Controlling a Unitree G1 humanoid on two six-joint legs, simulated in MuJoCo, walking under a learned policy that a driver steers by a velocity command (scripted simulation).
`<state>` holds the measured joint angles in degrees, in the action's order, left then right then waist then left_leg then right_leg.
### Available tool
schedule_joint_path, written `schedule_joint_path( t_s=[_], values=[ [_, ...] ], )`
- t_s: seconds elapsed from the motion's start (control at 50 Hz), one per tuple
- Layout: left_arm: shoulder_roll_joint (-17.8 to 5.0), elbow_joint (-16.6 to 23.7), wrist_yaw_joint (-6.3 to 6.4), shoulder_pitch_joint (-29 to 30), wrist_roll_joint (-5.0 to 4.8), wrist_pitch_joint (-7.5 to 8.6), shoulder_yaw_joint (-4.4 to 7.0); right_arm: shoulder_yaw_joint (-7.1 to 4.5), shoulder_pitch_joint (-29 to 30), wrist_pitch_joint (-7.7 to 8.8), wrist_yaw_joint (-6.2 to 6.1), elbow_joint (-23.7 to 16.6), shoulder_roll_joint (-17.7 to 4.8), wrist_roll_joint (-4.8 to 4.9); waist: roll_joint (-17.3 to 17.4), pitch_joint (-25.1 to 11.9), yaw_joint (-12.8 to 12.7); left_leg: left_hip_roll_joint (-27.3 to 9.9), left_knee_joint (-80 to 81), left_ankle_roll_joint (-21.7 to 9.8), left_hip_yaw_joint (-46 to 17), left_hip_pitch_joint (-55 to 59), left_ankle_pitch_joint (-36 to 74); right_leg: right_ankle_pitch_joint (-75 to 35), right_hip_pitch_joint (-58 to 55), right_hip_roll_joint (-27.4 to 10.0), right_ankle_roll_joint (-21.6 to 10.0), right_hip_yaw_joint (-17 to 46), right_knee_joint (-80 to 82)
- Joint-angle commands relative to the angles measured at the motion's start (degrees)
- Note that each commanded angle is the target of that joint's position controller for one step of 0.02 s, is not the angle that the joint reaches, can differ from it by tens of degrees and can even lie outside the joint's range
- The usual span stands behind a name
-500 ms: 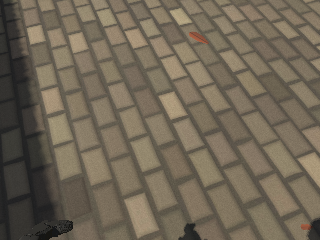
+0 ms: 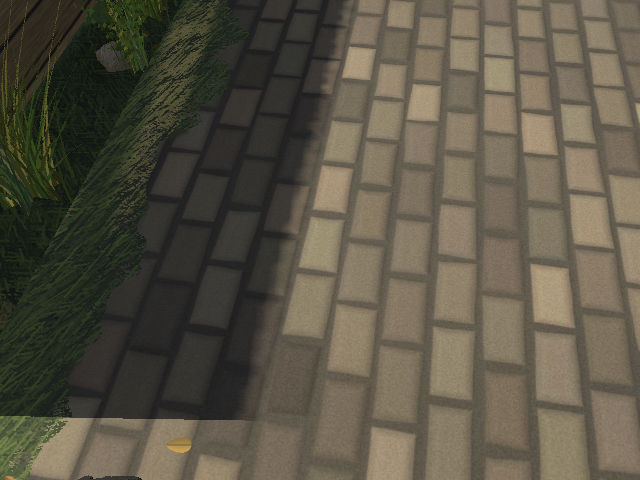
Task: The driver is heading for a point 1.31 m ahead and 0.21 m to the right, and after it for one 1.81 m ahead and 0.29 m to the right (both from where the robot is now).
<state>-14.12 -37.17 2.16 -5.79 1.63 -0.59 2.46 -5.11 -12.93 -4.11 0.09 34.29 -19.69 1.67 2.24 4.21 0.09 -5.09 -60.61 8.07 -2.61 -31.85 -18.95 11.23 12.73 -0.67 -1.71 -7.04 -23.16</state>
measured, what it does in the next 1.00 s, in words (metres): walks ahead, turning right: left foot, then right foot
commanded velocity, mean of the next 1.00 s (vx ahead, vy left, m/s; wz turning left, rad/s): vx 0.35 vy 0.00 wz -0.27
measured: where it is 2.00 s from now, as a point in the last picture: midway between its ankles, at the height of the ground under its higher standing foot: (514, 222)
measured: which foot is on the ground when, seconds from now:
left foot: up 0.00-0.16, down 0.18-0.84, up 0.86-1.00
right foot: down 0.00-0.18, up 0.20-0.82, down 0.84-1.00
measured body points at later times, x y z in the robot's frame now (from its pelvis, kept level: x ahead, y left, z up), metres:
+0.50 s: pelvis +0.02 +0.05 +0.00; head +0.04 +0.06 +0.45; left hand +0.09 +0.34 -0.12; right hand +0.24 -0.17 -0.09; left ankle +0.00 +0.15 -0.74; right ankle +0.03 -0.08 -0.70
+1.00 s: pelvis +0.22 -0.12 -0.01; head +0.24 -0.15 +0.43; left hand +0.37 +0.13 -0.11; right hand +0.30 -0.42 -0.11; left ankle +0.25 +0.07 -0.65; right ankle +0.16 -0.17 -0.74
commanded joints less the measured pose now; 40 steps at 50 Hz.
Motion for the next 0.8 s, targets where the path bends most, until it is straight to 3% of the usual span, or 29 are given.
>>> schedule_joint_path(
  t_s=[0.02, 0.06, 0.12, 0.14, 0.16, 0.18, 0.2, 0.22, 0.24, 0.26, 0.28, 0.3, 0.32, 0.36, 0.4, 0.44, 0.48, 0.52, 0.58, 0.64, 0.76, 0.78, 0.8],
  values=[
    [-12.64, 2.87, -0.53, -0.32, -0.3, 0.36, 4.19, -0.17, 4.04, 0.93, 0.46, -6.23, -2.84, -0.3, -9.76, -7.72, -2.68, -0.72, 6.25, -0.67, 3.39, -2.45, 0.15, -19.24, -10.87, -15.92, -11.82, 7.45, 5.73],
    [-13.21, 2.36, -1.25, -0.3, -0.96, 0.53, 4.61, -0.14, 4.25, 0.5, 0.65, -6.24, -2.76, -0.43, -10.19, -8.31, -2.36, 0.29, 11.28, -2.05, 5.1, 2.43, -0.9, -21.95, -9.37, -16.49, -11.27, 5.33, 4.52],
    [-13.66, 1.12, -2.24, -1.1, -3.06, 1.14, 4.93, -0.42, 3.97, -0.32, 0.97, -6.34, -2.78, -0.55, -11.05, -9.6, -0.96, 2.61, 22.17, -5.3, 5.86, 8.89, -1.45, -25.09, -10.35, -17.99, -9.75, 5.09, 0.43],
    [-13.4, 0.76, -2.31, -0.44, -3.98, 1.31, 4.84, -0.69, 1.98, -0.45, 1.06, -5.5, -2.91, -0.61, -10.72, -9.92, 0.81, 3.65, 29.7, -7.19, 6.24, 13.6, 3.38, -24.12, -8.97, -17.38, -7.89, 3.84, -2.66],
    [-11.61, -0.51, -2.36, -2.31, -4.47, 1.52, 4.29, -1.35, -1.0, -0.44, 0.79, -4.1, -4.55, -0.84, -8.35, -10.65, 2.06, 4.67, 37.69, -9.42, 5.35, 21.99, 12.21, -20.38, -4.32, -15.49, -4.42, 1.28, -7.34],
    [-8.65, -0.72, -2.58, -4.83, -2.68, 1.79, 3.25, -2.77, -4.22, -0.2, -0.08, -3.45, -9.46, -0.81, 1.94, -13.18, 1.87, -2.51, 38.59, -12.65, -5.19, 35.59, 32.85, -5.02, 7.89, -10.88, 0.85, -3.05, -18.53],
    [-5.89, 2.33, -2.73, -4.16, 0.64, 2.03, 1.7, -3.18, -2.11, 0.47, -0.81, -5.14, -14.78, -1.88, 17.88, -14.46, 0.32, -18.35, 35.62, -24.73, -23.81, 40.85, 50.64, 27.76, 25.08, -3.51, 6.1, -3.03, -33.27],
    [-10.36, 1.8, -2.09, 0.18, -0.42, 1.69, 3.15, -2.32, -3.1, 1.72, -0.34, -5.34, -10.7, -3.26, 9.05, -18.02, 5.6, -19.39, 37.06, -29.77, -22.08, 36.54, 48.54, 28.96, 25.6, -3.08, 6.79, 5.66, -43.34],
    [-11.18, 1.73, -1.78, 1.0, -2.1, 1.16, 3.45, -1.35, -1.26, 2.63, -0.14, -4.01, -8.92, -3.29, 6.78, -14.77, 4.23, -15.29, 37.68, -26.96, -15.6, 32.87, 42.99, 24.86, 25.35, -3.82, 6.04, 7.35, -45.21],
    [-10.07, 0.1, -1.32, -1.25, -2.39, 0.67, 3.27, -0.69, 2.85, 3.11, -0.31, -3.41, -6.45, -2.48, 4.98, -12.77, 1.87, -11.47, 38.22, -23.19, -10.81, 31.02, 35.95, 20.51, 25.07, -4.62, 5.67, 7.89, -42.73],
    [-9.95, -1.27, -0.96, -3.0, -1.82, 0.17, 3.16, 0.44, 5.95, 3.27, -0.48, -3.23, -3.5, -1.77, 4.98, -11.59, 0.6, -9.8, 38.53, -21.14, -7.88, 29.01, 34.55, 16.31, 23.48, -4.94, 6.2, 7.88, -40.73],
    [-9.31, -2.83, -1.1, -5.65, -1.53, -0.23, 2.99, 1.71, 7.81, 3.54, -0.65, -2.5, -0.84, -2.02, 5.42, -11.53, -1.0, -8.22, 39.05, -20.49, -4.12, 25.05, 36.74, 12.19, 18.02, -4.72, 6.79, 7.68, -39.78],
    [-8.49, -3.91, -1.35, -7.9, -1.85, -0.46, 2.7, 2.32, 8.66, 3.83, -0.67, -1.64, 0.6, -2.82, 5.7, -11.43, -1.98, -7.18, 39.66, -20.06, -1.27, 22.63, 36.4, 9.64, 13.9, -4.29, 7.21, 7.73, -37.37],
    [-7.97, -3.36, -1.59, -7.08, -2.65, -0.72, 2.13, 1.86, 9.83, 4.21, -0.84, -0.74, -0.74, -3.74, 6.06, -9.24, -1.16, -6.63, 40.54, -19.46, 1.7, 21.06, 31.21, 7.68, 10.71, -3.79, 7.3, 7.66, -30.25],
    [-9.74, -1.15, -1.58, -4.24, -2.78, -0.97, 2.28, 0.38, 8.04, 3.59, -1.41, 0.53, -5.16, -3.47, 6.42, -6.86, 1.0, -9.9, 41.69, -21.3, -0.8, 22.62, 27.1, 9.98, 13.48, -3.58, 6.93, 6.58, -29.17],
    [-10.26, 0.17, -1.68, -3.97, -2.99, -1.42, 2.41, -0.14, 6.94, 2.95, -1.79, 1.48, -5.96, -3.0, 5.48, -5.3, 1.78, -12.98, 42.69, -22.7, -3.07, 24.11, 22.92, 12.43, 16.49, -4.59, 6.55, 6.78, -29.7],
    [-9.81, 1.45, -2.04, -3.29, -3.4, -1.64, 2.27, -0.99, 3.18, 3.48, -1.69, 2.62, -7.21, -1.76, 5.62, -5.06, 3.89, -16.26, 48.99, -22.8, -8.47, 27.54, -5.22, 12.55, 22.03, -6.02, 5.1, 6.56, -30.82],
    [-9.72, 2.86, -2.48, -1.46, -3.59, -1.17, 2.49, -1.33, 1.97, 4.98, -1.61, 3.72, -7.29, -1.05, 5.0, -2.43, 4.02, -18.44, 53.32, -21.45, -12.52, 31.01, -17.94, 12.61, 28.57, -7.11, 3.14, 7.84, -31.29],
    [-7.63, 3.46, -3.22, -1.2, -3.85, 0.14, 2.31, -1.83, 1.51, 7.11, -1.39, 4.77, -6.61, -1.01, 2.44, -1.64, 3.19, -18.24, 55.02, -19.11, -8.13, 35.92, -15.36, 10.93, 32.14, -8.64, 0.96, 8.63, -29.52],
    [-6.04, 4.2, -3.98, -0.79, -4.28, 0.71, 1.87, -2.51, 1.8, 8.23, -0.7, 5.19, -7.2, -1.2, 1.62, -2.17, 2.73, -16.8, 55.33, -17.68, -0.81, 35.72, -11.05, 9.13, 29.88, -9.38, 0.22, 7.14, -27.15],
    [-6.51, 6.61, -4.92, 0.89, -4.44, 0.25, 1.17, -3.41, 0.9, 8.16, 1.23, 7.09, -9.77, -0.54, 2.09, -0.12, 1.97, -16.22, 53.28, -15.75, 9.39, 35.13, -8.92, 10.25, 26.19, -9.14, -1.97, 2.46, -24.92],
    [-7.08, 6.39, -4.99, -0.5, -4.53, 0.08, 1.29, -3.36, 1.62, 7.92, 1.5, 7.21, -9.96, -0.49, 2.09, -0.04, 0.73, -15.5, 51.44, -15.15, 11.87, 33.9, -6.83, 10.62, 22.88, -8.17, -2.82, 0.91, -24.03],
    [-8.03, 5.02, -4.91, -4.97, -4.63, -0.12, 1.82, -3.22, 3.8, 7.7, 1.68, 6.93, -10.12, -0.42, 1.83, -1.11, -2.5, -13.46, 46.44, -13.95, 15.93, 30.15, -0.03, 9.93, 14.54, -5.48, -3.91, -2.24, -21.74]
  ],
)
